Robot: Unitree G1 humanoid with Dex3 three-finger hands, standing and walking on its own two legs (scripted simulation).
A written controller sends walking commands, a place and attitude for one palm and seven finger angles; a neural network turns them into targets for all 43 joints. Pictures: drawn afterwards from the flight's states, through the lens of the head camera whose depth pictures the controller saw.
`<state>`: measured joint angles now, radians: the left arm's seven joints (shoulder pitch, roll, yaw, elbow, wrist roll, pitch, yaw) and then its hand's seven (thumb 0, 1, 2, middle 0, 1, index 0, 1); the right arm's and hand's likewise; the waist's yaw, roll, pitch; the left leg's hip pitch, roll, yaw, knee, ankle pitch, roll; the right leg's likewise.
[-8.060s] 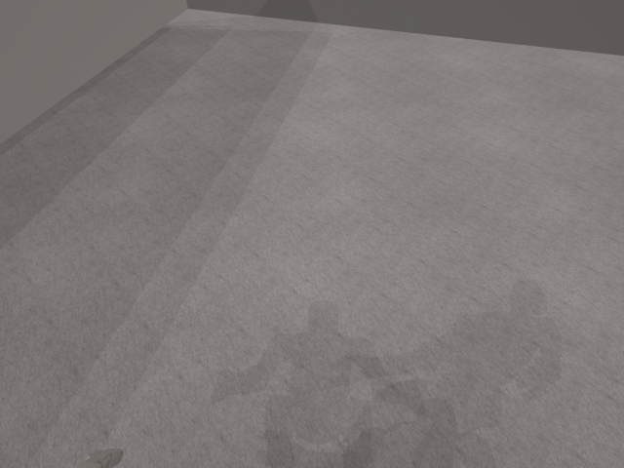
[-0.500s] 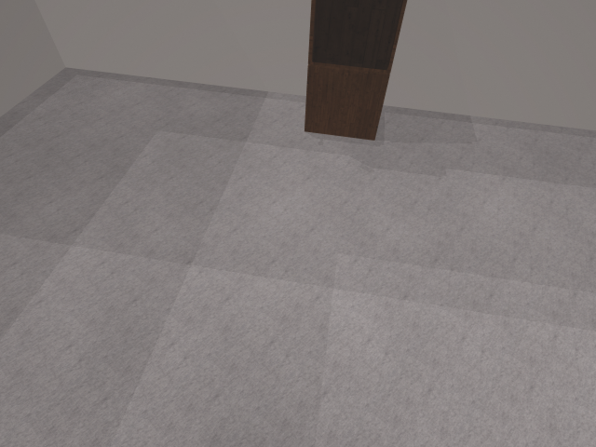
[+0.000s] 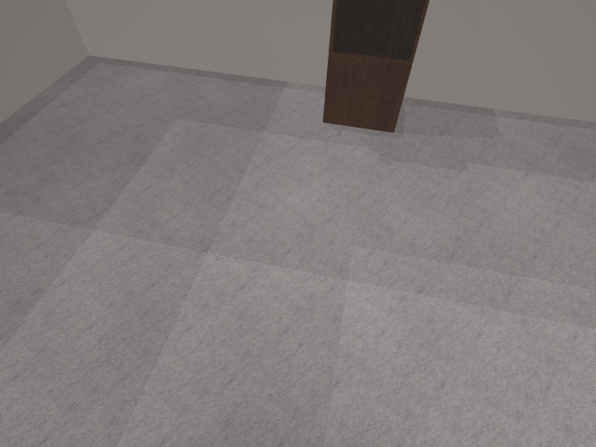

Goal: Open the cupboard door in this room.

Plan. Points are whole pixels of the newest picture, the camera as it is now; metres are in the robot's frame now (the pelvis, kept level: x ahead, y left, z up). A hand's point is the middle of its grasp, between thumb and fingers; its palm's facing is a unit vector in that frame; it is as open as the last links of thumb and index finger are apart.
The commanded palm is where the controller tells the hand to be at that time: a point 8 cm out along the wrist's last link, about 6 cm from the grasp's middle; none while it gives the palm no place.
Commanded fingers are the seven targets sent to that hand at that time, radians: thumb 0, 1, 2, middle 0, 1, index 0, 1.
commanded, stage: turn or walk to find it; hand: left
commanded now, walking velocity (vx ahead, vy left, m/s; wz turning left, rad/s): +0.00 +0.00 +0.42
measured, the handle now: out of the picture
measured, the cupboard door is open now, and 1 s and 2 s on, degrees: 0 0 0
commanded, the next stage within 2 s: stand and wait in 0.16 s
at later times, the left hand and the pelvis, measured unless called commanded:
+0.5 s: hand out of the picture +0.04 +0.15 -0.15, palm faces +0.15 -0.95 -0.27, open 7.4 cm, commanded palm none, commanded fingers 0.00 0.90 0.90 -0.20 -0.30 -0.20 -0.30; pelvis +0.00 -0.05 +0.01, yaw +8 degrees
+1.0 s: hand out of the picture -0.06 +0.20 -0.17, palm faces +0.36 -0.90 -0.24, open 7.4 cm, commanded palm none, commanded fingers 0.00 0.90 0.90 -0.20 -0.30 -0.20 -0.30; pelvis -0.02 +0.00 +0.01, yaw +19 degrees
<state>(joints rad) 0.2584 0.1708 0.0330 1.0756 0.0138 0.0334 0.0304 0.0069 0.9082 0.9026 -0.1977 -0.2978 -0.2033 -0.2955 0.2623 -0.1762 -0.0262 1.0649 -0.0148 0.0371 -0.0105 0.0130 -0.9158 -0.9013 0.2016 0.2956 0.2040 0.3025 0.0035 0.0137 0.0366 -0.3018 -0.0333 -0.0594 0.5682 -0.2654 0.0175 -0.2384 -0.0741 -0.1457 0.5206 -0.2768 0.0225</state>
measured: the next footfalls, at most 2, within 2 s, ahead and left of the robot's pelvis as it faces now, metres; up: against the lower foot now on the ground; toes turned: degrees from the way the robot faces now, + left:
right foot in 0.36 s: +0.02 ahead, -0.14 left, +0.00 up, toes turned +7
left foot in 0.78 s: -0.02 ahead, +0.08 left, +0.00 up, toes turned +18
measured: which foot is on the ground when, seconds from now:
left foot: down 0.00-0.36, up 0.38-0.76, down 0.78-1.00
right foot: down 0.00-0.08, up 0.10-0.34, down 0.36-0.80, up 0.82-1.00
